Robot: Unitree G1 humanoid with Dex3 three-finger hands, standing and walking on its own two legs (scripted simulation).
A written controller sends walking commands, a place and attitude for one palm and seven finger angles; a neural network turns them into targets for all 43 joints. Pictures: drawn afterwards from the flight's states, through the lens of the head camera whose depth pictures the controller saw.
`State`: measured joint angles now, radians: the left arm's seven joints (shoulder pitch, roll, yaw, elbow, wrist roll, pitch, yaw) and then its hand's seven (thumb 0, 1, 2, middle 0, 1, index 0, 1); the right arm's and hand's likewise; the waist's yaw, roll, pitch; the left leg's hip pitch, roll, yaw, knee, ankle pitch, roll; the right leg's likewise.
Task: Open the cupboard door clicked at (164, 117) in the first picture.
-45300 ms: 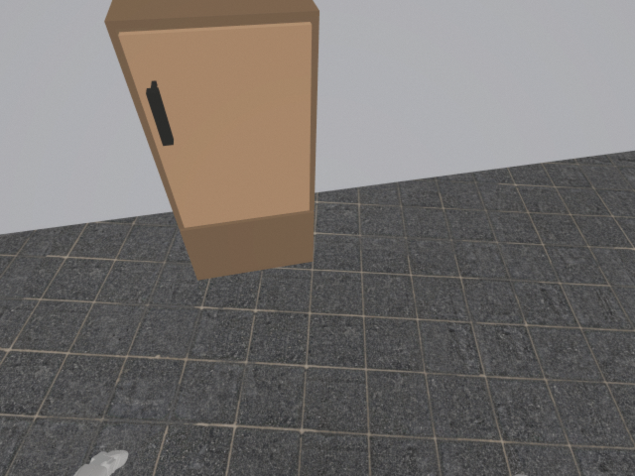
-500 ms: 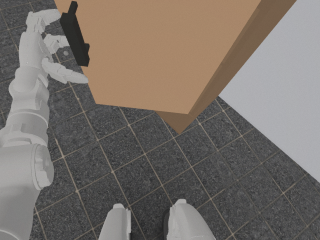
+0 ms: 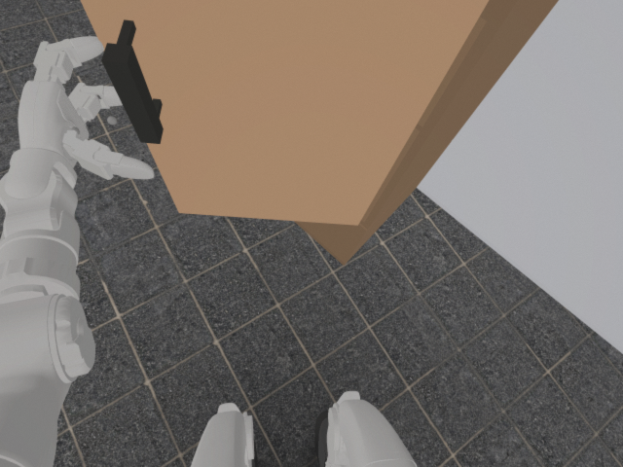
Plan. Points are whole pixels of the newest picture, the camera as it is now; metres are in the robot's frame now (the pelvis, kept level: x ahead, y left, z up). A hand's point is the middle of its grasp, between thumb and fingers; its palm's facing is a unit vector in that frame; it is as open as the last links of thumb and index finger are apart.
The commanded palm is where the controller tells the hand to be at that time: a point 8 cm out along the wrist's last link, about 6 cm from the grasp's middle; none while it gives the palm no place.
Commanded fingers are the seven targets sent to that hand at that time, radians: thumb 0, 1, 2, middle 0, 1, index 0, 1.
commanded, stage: move the hooked fingers beside the handle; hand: left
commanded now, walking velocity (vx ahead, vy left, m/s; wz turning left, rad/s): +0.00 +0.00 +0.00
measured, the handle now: (140, 86) +0.57 +0.18 +0.05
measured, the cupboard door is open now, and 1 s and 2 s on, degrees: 41 44 44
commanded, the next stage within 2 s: none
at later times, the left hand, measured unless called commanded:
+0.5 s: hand (99, 126) +0.51 +0.22 +0.05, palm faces -0.03 -1.00 -0.02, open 14.9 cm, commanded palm +0.50 +0.24 +0.05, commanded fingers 0.00 -0.50 0.30 -0.30 -1.20 -0.30 -1.20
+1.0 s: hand (88, 120) +0.51 +0.23 +0.06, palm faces -0.06 -1.00 -0.04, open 14.1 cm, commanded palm +0.51 +0.26 +0.05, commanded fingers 0.00 -0.50 0.30 -0.30 -1.20 -0.30 -1.20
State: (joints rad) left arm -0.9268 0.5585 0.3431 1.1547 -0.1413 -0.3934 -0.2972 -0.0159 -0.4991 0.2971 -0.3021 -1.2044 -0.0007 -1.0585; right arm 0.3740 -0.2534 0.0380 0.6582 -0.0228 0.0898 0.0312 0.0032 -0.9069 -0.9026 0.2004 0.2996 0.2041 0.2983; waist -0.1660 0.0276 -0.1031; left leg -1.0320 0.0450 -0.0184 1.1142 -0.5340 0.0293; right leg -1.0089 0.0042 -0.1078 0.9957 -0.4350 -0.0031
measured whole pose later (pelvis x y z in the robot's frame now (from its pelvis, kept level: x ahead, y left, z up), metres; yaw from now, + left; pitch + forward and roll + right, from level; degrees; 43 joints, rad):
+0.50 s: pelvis -0.01 +0.00 +0.00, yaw -1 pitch +25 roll -5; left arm -0.92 0.61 0.40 1.17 -0.12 -0.40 -0.37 -0.02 -0.50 0.30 -0.30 -1.20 -0.12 -1.13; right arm 0.37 -0.26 0.05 0.64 -0.01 0.09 0.01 0.00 -0.91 -0.90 0.20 0.30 0.20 0.30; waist -0.18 0.02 -0.10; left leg -1.04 0.05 -0.01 1.13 -0.53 0.03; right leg -1.02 0.01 -0.09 1.01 -0.42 0.00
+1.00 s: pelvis -0.02 +0.00 -0.01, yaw -1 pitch +26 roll -5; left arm -1.01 0.73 0.45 1.24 -0.09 -0.38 -0.44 -0.02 -0.50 0.30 -0.30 -1.20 -0.28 -1.21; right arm 0.37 -0.28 0.08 0.62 -0.01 0.07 -0.01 0.00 -0.91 -0.90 0.20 0.30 0.21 0.30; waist -0.21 0.02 -0.08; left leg -1.11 0.06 -0.01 1.18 -0.53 0.03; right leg -1.09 0.02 -0.10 1.05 -0.42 0.00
